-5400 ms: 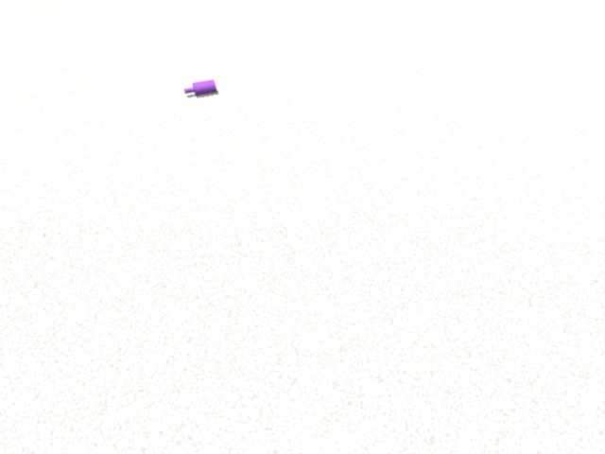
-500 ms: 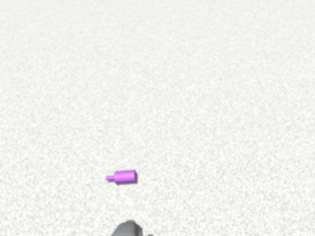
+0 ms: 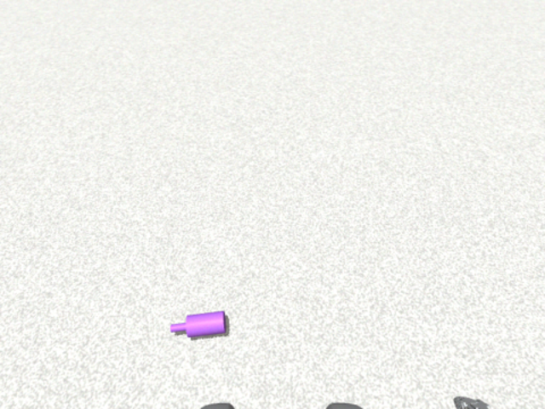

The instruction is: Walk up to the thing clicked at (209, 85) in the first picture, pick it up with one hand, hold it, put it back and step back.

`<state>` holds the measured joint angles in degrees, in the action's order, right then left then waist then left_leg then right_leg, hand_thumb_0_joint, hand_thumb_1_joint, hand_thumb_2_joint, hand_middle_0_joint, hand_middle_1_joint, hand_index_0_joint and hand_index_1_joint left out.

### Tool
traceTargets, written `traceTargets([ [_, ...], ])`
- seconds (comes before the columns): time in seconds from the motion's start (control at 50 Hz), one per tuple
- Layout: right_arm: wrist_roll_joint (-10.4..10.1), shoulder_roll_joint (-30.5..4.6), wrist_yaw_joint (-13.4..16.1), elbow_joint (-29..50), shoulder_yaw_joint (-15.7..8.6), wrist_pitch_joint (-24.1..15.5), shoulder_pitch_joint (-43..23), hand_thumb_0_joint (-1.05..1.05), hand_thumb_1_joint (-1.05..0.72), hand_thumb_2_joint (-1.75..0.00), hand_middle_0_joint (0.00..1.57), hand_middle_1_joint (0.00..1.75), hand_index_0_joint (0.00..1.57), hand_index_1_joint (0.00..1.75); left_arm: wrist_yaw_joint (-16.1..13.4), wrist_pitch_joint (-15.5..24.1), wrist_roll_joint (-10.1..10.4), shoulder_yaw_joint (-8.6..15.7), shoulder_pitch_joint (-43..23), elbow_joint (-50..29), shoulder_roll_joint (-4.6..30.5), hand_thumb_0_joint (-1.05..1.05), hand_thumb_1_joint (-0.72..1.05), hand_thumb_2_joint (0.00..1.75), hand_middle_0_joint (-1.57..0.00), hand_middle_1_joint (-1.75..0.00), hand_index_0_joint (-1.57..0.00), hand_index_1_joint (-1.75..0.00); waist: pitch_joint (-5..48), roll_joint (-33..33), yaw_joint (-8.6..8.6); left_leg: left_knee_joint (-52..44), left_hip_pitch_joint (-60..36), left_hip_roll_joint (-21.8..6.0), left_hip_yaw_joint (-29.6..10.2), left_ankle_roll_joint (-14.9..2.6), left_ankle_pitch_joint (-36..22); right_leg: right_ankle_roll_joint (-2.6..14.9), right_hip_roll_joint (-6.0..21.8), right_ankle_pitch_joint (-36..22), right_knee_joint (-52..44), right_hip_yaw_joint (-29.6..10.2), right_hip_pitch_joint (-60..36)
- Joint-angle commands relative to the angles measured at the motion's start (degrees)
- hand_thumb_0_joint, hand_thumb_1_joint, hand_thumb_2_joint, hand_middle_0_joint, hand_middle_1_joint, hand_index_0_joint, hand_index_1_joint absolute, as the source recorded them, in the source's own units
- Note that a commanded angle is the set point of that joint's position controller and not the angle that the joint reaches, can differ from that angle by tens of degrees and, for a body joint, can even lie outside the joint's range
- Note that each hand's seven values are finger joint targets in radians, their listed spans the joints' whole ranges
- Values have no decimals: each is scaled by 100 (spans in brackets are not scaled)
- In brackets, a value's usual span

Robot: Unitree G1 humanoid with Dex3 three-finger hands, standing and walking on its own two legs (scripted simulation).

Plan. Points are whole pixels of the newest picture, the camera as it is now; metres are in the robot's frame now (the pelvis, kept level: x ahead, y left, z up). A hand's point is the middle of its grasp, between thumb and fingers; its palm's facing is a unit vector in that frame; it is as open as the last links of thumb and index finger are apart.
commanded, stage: walk up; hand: left
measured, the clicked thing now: (198, 325) +0.48 +0.28 -0.72
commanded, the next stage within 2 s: stand in 1.08 s
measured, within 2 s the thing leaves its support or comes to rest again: neither
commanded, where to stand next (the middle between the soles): +0.09 +0.03 m, yaw +0 degrees
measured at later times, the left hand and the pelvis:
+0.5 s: hand out of the picture +0.12 +0.26 -0.13, palm faces -0.03 -0.95 -0.32, open 7.3 cm; pelvis +0.02 +0.01 +0.03, yaw +0 degrees
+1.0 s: hand out of the picture +0.09 +0.27 -0.13, palm faces -0.01 -0.94 -0.34, open 7.3 cm; pelvis +0.03 +0.01 +0.03, yaw +0 degrees
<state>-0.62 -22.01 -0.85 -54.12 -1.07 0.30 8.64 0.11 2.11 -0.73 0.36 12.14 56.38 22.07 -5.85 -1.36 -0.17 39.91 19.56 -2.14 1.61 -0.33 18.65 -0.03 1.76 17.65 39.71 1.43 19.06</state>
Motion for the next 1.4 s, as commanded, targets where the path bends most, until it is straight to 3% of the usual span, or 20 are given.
traceTargets([
  [0.0, 56, -1302, 54, 72, -273, -201, -158, 0, -90, -90, 20, 30, 20, 30, -86, 120, 59, 240, -451, -269, 1251, 0, 90, 90, -20, -30, -20, -30, 649, 460, 60, -1307, -596, -604, -1000, -376, -304, 258, 518, -437, -1226, -740, 137],
  [0.02, 35, -1354, 31, 26, -236, -217, -298, 0, -90, -90, 20, 30, 20, 30, -71, 114, 63, 234, -335, -198, 1230, 0, 90, 90, -20, -30, -20, -30, 731, 376, -60, -1339, -463, -643, -989, -417, -110, 239, 434, -185, -1295, -670, -171],
  [0.04, 21, -1242, 19, -63, -188, -210, -365, 0, -90, -90, 20, 30, 20, 30, -73, 122, 64, 238, -356, -97, 1237, 0, 90, 90, -20, -30, -20, -30, 754, 470, -76, -1303, -385, -557, -829, -373, -273, 259, 491, -235, -1433, -730, -443],
  [0.06, 28, -1186, 19, -165, -159, -203, -312, 0, -90, -90, 20, 30, 20, 30, -70, 129, 60, 245, -517, -71, 1262, 0, 90, 90, -20, -30, -20, -30, 730, 504, -6, -1344, -420, -454, -693, -305, -407, 282, 583, -400, -1490, -824, -511],
  [0.14, 23, -1154, 29, -443, -119, -215, -400, 0, -90, -90, 20, 30, 20, 30, -72, 126, 108, 214, -692, 138, 1231, 0, 90, 90, -20, -30, -20, -30, 819, 321, -3, -1492, -738, -417, -581, -231, -1003, 260, 646, -959, -1632, -750, -703],
  [0.26, 54, -1116, 39, -730, -93, -210, -566, 0, -90, -90, 20, 30, 20, 30, -55, 73, 121, 186, -983, 350, 1132, 0, 90, 90, -20, -30, -20, -30, 824, 200, -30, -1927, -866, -483, -584, -181, -1143, 187, 617, -979, -1978, -629, -996],
  [0.4, 88, -1143, 52, -900, -100, -222, -734, 0, -90, -90, 20, 30, 20, 30, -23, 30, 88, 170, -1113, 550, 1085, 0, 90, 90, -20, -30, -20, -30, 827, -4, -26, -2287, -964, -558, -616, -157, -952, 128, 602, -998, -2205, -519, -1188],
  [0.44, 98, -1112, 51, -928, -90, -219, -704, 0, -90, -90, 20, 30, 20, 30, -14, 21, 90, 165, -1177, 578, 1069, 0, 90, 90, -20, -30, -20, -30, 730, -3, -10, -2403, -883, -529, -631, -129, -662, 106, 581, -911, -2254, -530, -1160],
  [0.58, 85, -1111, 65, -968, -131, -215, -716, 0, -90, -90, 20, 30, 20, 30, -18, 30, 70, 160, -1159, 709, 1054, 0, 90, 90, -20, -30, -20, -30, 859, 49, 32, -2343, -1211, -541, -546, -124, -1226, 79, 612, -1195, -2330, -497, -1192],
  [0.72, 98, -1106, 62, -968, -147, -185, -791, 0, -90, -90, 20, 30, 20, 30, -22, 9, 41, 158, -1110, 772, 1026, 0, 90, 90, -20, -30, -20, -30, 697, 48, 33, -2524, -1065, -541, -637, -124, -697, 55, 573, -898, -2418, -479, -1137],
  [0.88, 88, -1067, 65, -968, -165, -186, -749, 0, -90, -90, 20, 30, 20, 30, -36, 21, 31, 170, -1011, 792, 1006, 0, 90, 90, -20, -30, -20, -30, 885, 143, 41, -2422, -1336, -532, -571, -116, -1270, 33, 605, -1247, -2421, -435, -1215],
  [1.04, 86, -1032, 77, -952, -170, -171, -758, 0, -90, -90, 20, 30, 20, 30, -54, 3, 31, 176, -967, 747, 979, 0, 90, 90, -20, -30, -20, -30, 870, 108, 13, -2421, -1382, -534, -538, -107, -1465, 18, 634, -1390, -2411, -413, -1286],
  [1.06, 109, -999, 93, -888, -152, -188, -832, 0, -90, -90, 20, 30, 20, 30, -70, -7, 15, 178, -965, 734, 1034, 0, 90, 90, -20, -30, -20, -30, 867, 179, 36, -2437, -1413, -627, -609, -57, -1857, 30, 649, -1461, -2360, -399, -1245],
  [1.12, 108, -1032, 106, -896, -151, -200, -808, 0, -90, -90, 20, 30, 20, 30, -72, -22, 24, 192, -969, 715, 1007, 0, 90, 90, -20, -30, -20, -30, 846, 123, 37, -2443, -1413, -611, -586, -27, -1893, 24, 648, -1428, -2394, -399, -1268],
  [1.18, 103, -1016, 103, -879, -135, -195, -820, 0, -90, -90, 20, 30, 20, 30, -63, -34, 29, 195, -935, 716, 992, 0, 90, 90, -20, -30, -20, -30, 765, 75, 25, -2507, -1273, -571, -590, -24, -1402, 24, 657, -1144, -2468, -412, -1300],
  [1.28, 114, -1020, 97, -881, -120, -201, -774, 0, -90, -90, 20, 30, 20, 30, -45, -46, 22, 206, -956, 688, 1008, 0, 90, 90, -20, -30, -20, -30, 734, 24, 40, -2565, -1223, -548, -586, -7, -1153, 51, 674, -1066, -2494, -454, -1242],
  [1.38, 108, -1026, 92, -854, -124, -213, -776, 0, -90, -90, 20, 30, 20, 30, -48, -29, 26, 207, -962, 635, 1024, 0, 90, 90, -20, -30, -20, -30, 828, 137, 37, -2478, -1354, -588, -605, -10, -1583, 43, 665, -1229, -2489, -429, -1290],
])
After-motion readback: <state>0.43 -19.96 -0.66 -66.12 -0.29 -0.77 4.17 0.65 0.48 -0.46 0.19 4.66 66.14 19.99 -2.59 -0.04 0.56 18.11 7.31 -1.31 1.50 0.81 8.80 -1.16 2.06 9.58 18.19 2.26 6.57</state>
